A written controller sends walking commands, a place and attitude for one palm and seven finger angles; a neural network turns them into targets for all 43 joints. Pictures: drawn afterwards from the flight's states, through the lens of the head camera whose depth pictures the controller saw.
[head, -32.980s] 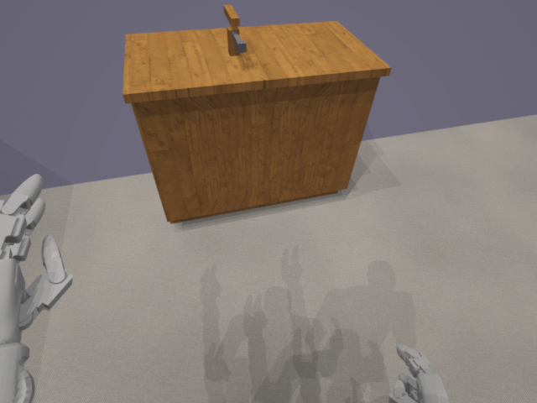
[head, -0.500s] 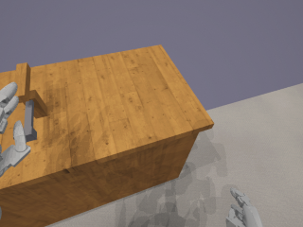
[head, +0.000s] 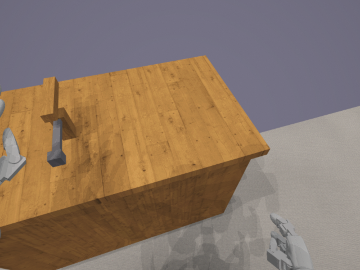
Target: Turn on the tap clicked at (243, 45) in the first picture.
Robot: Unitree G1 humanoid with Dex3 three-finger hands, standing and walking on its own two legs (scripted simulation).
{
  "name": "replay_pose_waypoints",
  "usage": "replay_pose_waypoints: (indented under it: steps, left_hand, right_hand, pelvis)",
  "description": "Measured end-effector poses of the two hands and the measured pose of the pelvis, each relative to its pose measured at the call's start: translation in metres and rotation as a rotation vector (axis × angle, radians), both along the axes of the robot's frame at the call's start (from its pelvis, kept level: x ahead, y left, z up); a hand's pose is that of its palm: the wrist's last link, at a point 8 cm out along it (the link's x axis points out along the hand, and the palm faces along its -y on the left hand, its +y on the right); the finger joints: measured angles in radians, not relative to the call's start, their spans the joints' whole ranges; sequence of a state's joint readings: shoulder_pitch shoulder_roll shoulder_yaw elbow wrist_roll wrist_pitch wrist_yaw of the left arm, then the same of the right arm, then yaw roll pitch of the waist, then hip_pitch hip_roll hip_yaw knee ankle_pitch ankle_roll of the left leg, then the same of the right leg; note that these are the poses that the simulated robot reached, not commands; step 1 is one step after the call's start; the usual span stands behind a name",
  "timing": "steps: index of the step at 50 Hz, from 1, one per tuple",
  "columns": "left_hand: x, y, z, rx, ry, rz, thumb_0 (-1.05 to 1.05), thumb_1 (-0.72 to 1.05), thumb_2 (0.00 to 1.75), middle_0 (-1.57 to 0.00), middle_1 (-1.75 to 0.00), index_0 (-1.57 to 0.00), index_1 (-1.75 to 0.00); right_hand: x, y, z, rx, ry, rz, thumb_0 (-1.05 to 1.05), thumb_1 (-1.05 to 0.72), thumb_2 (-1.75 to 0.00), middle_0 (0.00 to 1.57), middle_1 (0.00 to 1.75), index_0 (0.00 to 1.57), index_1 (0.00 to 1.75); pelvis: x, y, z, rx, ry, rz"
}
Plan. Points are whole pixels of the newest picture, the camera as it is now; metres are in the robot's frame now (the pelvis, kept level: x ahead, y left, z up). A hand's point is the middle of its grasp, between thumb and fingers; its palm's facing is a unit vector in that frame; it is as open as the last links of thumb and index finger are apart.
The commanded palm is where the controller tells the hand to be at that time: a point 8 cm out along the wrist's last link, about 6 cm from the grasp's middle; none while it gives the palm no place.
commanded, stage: come to a stop and stand still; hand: left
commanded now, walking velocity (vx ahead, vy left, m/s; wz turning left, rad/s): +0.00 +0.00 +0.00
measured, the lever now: (56, 158) +0.32 +0.31 +0.05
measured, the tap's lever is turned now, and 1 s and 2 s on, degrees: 0 0 0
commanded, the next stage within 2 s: look again from close up in 0.72 s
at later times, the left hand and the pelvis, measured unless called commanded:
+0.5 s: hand out of the picture +0.22 +0.32 +0.16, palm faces +0.40 -0.86 -0.33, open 7.4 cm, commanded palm +0.15 +0.35 +0.18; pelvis +0.00 +0.07 +0.00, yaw +1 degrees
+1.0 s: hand out of the picture +0.22 +0.32 +0.16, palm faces +0.39 -0.84 -0.38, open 7.4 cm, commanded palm +0.16 +0.35 +0.18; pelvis +0.01 +0.07 +0.00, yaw +2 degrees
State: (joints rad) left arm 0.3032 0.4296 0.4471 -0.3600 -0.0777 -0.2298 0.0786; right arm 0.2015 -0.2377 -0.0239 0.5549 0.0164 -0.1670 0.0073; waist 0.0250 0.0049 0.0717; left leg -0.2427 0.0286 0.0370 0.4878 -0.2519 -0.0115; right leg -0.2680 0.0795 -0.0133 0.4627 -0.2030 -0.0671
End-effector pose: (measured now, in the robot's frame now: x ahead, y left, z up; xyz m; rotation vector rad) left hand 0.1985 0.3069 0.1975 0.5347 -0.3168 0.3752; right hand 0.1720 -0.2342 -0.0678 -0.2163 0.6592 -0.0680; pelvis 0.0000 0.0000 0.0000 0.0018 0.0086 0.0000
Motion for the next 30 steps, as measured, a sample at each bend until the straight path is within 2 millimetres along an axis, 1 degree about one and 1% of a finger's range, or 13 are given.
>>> replay_pose_waypoints:
  steps: [2,4,6,8,12,15,18,22,26,30]
  left_hand:
    - [-0.007,-0.009,-0.011,-0.032,0.044,-0.043,0.01,0.89,0.89,-0.2,-0.3,-0.21,-0.3]
    - [-0.015,-0.012,-0.022,-0.06,0.087,-0.077,0.01,0.89,0.89,-0.2,-0.3,-0.21,-0.3]
    - [-0.023,-0.008,-0.03,-0.083,0.111,-0.086,0.01,0.89,0.89,-0.2,-0.3,-0.21,-0.3]
    - [-0.028,0.004,-0.034,-0.092,0.112,-0.067,0.01,0.88,0.89,-0.21,-0.31,-0.21,-0.3]
    - [-0.032,0.032,-0.029,-0.1,0.048,0.001,0.02,0.88,0.89,-0.21,-0.31,-0.22,-0.3]
    - [-0.03,0.045,-0.023,-0.112,-0.012,0.027,0.02,0.88,0.89,-0.21,-0.31,-0.21,-0.3]
    - [-0.028,0.049,-0.02,-0.122,-0.041,0.017,0.02,0.89,0.89,-0.2,-0.3,-0.21,-0.3]
    - [-0.023,0.051,-0.023,-0.125,-0.026,-0.019,0.01,0.89,0.89,-0.2,-0.3,-0.21,-0.3]
    - [-0.021,0.057,-0.028,-0.115,0.007,-0.035,0.01,0.89,0.89,-0.2,-0.3,-0.21,-0.3]
    - [-0.022,0.063,-0.027,-0.104,0.015,-0.029,0.01,0.89,0.89,-0.21,-0.3,-0.21,-0.3]
  right_hand:
    - [-0.004,0.006,0.0,0.008,-0.009,-0.019,0.01,-0.9,-0.9,0.2,0.3,0.2,0.3]
    - [-0.008,0.013,0.0,0.006,0.0,-0.035,0.01,-0.9,-0.9,0.2,0.3,0.2,0.3]
    - [-0.013,0.022,0.0,-0.005,0.016,-0.038,0.01,-0.9,-0.9,0.2,0.3,0.2,0.3]
    - [-0.017,0.032,0.0,-0.018,0.036,-0.029,0.01,-0.9,-0.9,0.2,0.3,0.2,0.3]
    - [-0.018,0.053,0.001,-0.028,0.053,0.012,0.01,-0.9,-0.9,0.2,0.3,0.2,0.3]
    - [-0.012,0.069,0.002,-0.022,0.044,0.044,0.01,-0.9,-0.9,0.2,0.3,0.2,0.3]
    - [-0.004,0.083,0.006,-0.011,0.023,0.064,0.01,-0.9,-0.9,0.2,0.3,0.2,0.3]
    - [0.006,0.096,0.012,-0.001,-0.009,0.072,0.01,-0.9,-0.9,0.2,0.3,0.2,0.3]
    - [0.013,0.104,0.016,-0.003,-0.023,0.071,0.01,-0.9,-0.9,0.2,0.3,0.21,0.3]
    - [0.015,0.105,0.016,-0.016,-0.013,0.07,0.01,-0.9,-0.9,0.2,0.3,0.21,0.3]
  pelvis:
    - [-0.001,0.008,0.0,-0.002,-0.003,-0.002]
    - [-0.001,0.015,0.001,-0.005,-0.005,0.002]
    - [-0.001,0.021,0.001,-0.008,-0.006,0.009]
    - [-0.001,0.027,0.002,-0.01,-0.009,0.013]
    - [-0.002,0.038,0.003,-0.012,-0.016,0.022]
    - [-0.002,0.046,0.003,-0.013,-0.02,0.028]
    - [-0.001,0.054,0.003,-0.017,-0.022,0.029]
    - [0.001,0.063,0.003,-0.021,-0.021,0.026]
    - [0.002,0.069,0.003,-0.023,-0.019,0.026]
    - [0.003,0.073,0.003,-0.025,-0.017,0.027]
